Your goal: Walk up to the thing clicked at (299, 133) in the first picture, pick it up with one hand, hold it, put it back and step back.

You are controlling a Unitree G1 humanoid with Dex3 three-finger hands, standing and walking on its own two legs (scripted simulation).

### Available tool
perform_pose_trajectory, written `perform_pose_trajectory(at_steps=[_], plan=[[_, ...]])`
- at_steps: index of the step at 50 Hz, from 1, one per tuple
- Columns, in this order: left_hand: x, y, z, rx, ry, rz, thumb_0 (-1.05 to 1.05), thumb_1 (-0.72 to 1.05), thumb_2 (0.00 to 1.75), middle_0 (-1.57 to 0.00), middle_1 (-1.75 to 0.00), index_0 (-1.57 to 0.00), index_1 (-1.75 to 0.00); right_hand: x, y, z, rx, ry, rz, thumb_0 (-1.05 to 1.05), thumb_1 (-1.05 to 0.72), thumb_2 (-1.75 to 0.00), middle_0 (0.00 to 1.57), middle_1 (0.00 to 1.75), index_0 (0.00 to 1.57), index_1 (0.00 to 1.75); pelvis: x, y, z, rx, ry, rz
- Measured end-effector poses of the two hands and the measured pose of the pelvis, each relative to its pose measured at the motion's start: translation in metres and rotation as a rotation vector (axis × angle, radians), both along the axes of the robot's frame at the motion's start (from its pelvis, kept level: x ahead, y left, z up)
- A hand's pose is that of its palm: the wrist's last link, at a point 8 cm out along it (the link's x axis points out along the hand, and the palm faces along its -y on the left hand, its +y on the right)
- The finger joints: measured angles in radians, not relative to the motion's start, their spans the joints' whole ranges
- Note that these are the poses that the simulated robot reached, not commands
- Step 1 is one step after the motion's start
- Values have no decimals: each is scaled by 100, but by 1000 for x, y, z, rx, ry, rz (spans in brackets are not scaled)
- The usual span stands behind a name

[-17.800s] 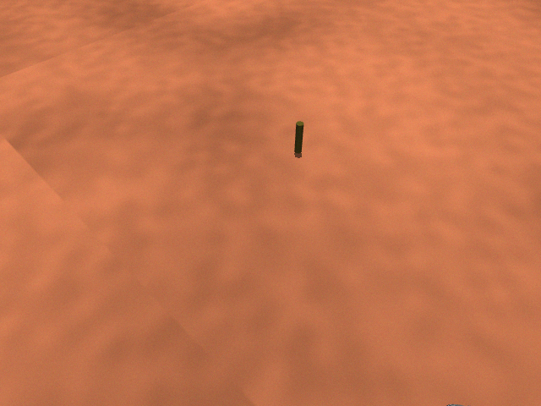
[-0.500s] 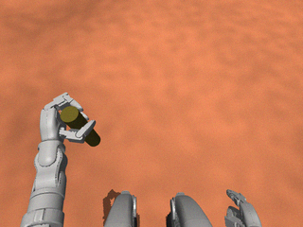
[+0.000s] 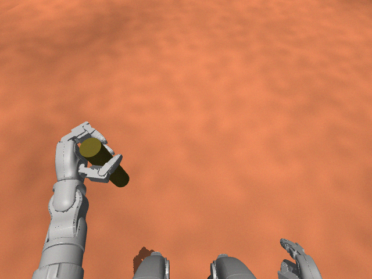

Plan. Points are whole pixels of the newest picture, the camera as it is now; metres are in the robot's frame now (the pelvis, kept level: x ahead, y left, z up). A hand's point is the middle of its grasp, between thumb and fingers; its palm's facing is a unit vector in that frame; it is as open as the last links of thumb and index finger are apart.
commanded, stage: hold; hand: left
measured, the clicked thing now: (108, 166) +0.34 +0.19 +0.00
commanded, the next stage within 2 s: crouch in 0.58 s
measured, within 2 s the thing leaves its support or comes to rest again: neither
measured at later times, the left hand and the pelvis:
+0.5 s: hand (103, 151) +0.35 +0.18 +0.07, palm faces +0.14 -0.99 +0.00, open 7.4 cm; pelvis +0.01 +0.00 +0.01, yaw +0 degrees
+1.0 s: hand (109, 163) +0.35 +0.18 +0.02, palm faces +0.16 -0.99 +0.00, open 7.4 cm; pelvis -0.01 -0.01 -0.01, yaw +0 degrees
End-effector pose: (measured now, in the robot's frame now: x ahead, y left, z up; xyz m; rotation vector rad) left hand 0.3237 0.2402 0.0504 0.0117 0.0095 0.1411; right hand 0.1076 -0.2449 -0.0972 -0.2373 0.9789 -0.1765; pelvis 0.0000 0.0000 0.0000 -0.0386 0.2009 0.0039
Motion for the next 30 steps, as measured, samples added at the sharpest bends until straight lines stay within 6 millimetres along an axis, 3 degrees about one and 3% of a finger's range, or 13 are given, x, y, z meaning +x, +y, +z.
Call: perform_pose_trajectory(at_steps=[30], plan=[[-11,-12,20,-9,-21,-2,-6,-28,115,-93,-134,-101,-137,14,0,15,18,-46,11,1,-92,-90,20,30,20,30,5,-2,13,11,-54,-1]])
